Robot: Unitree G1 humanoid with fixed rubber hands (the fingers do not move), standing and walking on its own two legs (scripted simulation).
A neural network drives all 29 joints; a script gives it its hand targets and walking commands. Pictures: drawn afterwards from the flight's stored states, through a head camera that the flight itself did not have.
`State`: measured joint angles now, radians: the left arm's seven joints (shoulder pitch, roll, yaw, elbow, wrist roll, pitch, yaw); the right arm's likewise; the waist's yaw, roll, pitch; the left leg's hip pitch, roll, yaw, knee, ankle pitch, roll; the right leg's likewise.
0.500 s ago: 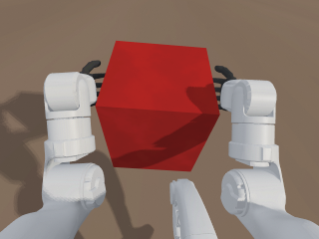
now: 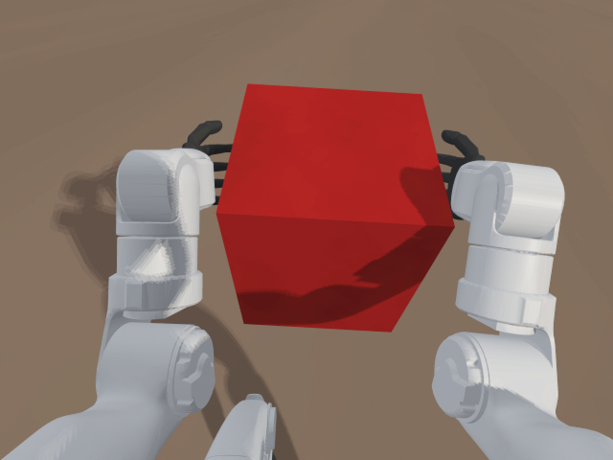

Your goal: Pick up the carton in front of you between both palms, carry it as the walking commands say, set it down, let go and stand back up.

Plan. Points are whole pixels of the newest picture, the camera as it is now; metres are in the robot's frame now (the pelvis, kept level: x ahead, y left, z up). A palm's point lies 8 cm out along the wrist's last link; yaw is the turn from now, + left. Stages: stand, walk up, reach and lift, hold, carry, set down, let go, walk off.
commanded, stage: carry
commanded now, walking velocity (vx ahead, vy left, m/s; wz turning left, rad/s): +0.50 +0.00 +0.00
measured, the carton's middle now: (325, 218) +0.40 +0.02 +0.11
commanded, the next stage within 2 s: none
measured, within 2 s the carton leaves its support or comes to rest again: neither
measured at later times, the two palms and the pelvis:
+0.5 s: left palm (248, 94) +0.67 +0.16 +0.13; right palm (423, 105) +0.65 -0.13 +0.14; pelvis +0.30 +0.02 +0.03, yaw -2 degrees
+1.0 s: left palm (280, 44) +0.88 +0.14 +0.12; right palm (421, 52) +0.88 -0.16 +0.12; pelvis +0.62 -0.01 +0.02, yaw +0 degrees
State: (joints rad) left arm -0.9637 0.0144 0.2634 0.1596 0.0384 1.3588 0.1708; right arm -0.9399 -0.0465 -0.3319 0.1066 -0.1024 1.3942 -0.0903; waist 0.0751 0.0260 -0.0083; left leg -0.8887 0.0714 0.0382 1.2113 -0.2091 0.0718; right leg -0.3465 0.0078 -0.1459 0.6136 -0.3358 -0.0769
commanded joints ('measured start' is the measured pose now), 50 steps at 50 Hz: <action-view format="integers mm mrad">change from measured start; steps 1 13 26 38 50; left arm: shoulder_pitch -695 -735 -395 109 341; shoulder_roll -1039 -1065 -1295 -1153 -996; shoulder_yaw -485 -372 -626 -802 -826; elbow -10 175 -104 -452 -492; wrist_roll -416 -358 -384 -298 -313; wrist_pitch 21 -11 -116 -164 -112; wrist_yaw -276 -271 -270 -317 -344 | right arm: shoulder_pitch -710 -722 -414 41 297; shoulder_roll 1012 1087 1234 1215 1032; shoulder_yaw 563 433 634 919 915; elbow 40 216 -90 -388 -450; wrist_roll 394 436 401 419 375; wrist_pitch -1 -56 -147 -186 -139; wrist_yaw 151 185 215 257 252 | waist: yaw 5 -105 -97 -49 -58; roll -168 152 142 -109 -187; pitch -457 -548 -488 -485 -228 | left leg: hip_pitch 54 1150 1094 107 418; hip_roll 1 293 154 30 -6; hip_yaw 27 -533 -18 -19 156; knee -311 -862 -964 -160 -716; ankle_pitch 128 225 436 -213 158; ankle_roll -18 201 57 -69 -76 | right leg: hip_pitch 392 -414 -206 654 342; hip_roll -177 0 -56 -388 -257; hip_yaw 205 155 6 356 42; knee -206 707 -82 -305 -376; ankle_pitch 463 -137 232 525 342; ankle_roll -130 61 111 -89 0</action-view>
